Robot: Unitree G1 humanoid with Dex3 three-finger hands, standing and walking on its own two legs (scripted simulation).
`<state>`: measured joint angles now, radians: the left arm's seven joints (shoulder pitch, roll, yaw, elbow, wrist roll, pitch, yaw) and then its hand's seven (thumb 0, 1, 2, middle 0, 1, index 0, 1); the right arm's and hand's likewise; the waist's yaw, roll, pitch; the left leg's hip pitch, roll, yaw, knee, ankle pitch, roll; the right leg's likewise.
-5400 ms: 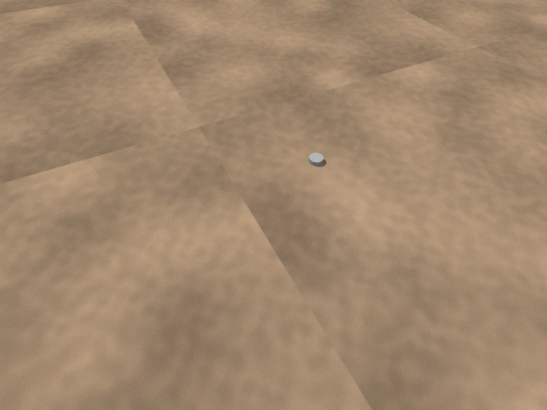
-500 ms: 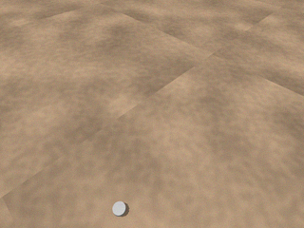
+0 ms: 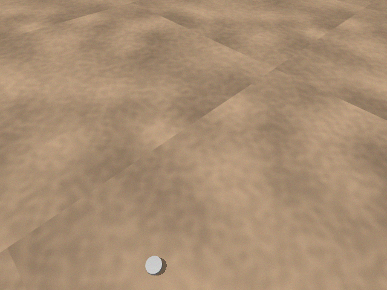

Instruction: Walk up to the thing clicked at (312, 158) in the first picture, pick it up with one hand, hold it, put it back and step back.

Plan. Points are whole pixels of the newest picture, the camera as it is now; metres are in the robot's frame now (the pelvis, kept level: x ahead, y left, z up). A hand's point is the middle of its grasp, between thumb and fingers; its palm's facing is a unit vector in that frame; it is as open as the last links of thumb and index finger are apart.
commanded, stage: stand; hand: left
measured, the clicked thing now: (153, 265) +0.35 +0.20 -0.77
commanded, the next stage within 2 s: none
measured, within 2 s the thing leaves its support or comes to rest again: neither
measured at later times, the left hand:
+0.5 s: hand out of the picture +0.08 +0.25 -0.15, palm faces -0.01 -0.94 -0.34, open 7.4 cm
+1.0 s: hand out of the picture +0.08 +0.24 -0.16, palm faces -0.01 -0.94 -0.34, open 7.4 cm
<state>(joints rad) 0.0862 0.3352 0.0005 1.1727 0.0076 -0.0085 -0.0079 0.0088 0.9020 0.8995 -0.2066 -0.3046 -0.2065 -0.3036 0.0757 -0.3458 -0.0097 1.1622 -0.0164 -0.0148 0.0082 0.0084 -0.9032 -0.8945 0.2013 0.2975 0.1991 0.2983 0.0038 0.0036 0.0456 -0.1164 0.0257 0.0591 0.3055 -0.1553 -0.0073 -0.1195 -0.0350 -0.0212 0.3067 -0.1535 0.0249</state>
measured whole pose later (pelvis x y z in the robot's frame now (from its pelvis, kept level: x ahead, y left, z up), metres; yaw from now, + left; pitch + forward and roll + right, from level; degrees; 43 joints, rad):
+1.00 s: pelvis +0.01 -0.01 +0.00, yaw +1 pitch -2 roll +0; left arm 0.11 0.34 -0.01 1.14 0.01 -0.01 -0.01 0.01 0.90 0.90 -0.21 -0.30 -0.21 -0.30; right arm 0.10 -0.35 0.00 1.14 -0.02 -0.01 0.01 0.01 -0.90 -0.89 0.20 0.30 0.20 0.30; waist 0.00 0.01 0.04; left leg -0.11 0.04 0.04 0.31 -0.17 -0.02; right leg -0.10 -0.02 -0.04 0.30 -0.17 0.01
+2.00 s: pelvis +0.02 -0.01 +0.00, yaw +1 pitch -2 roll +0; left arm 0.11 0.34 -0.01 1.13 0.01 -0.01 0.00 0.01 0.90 0.90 -0.21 -0.30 -0.21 -0.30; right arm 0.11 -0.35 0.00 1.13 -0.02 -0.01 0.00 0.01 -0.90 -0.89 0.20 0.30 0.20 0.30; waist 0.01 0.01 0.04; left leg -0.10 0.03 0.04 0.30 -0.18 -0.02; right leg -0.09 -0.03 -0.04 0.30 -0.18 0.02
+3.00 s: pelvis +0.02 +0.00 +0.00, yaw +1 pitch -2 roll +0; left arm 0.12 0.35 -0.01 1.12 0.01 -0.01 0.00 0.01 0.90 0.90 -0.21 -0.30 -0.21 -0.30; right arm 0.11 -0.35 0.00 1.13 -0.02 -0.01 0.00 0.01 -0.90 -0.89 0.20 0.30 0.20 0.30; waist 0.00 0.01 0.04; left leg -0.09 0.03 0.04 0.30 -0.18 -0.01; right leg -0.08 -0.03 -0.04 0.30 -0.18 0.02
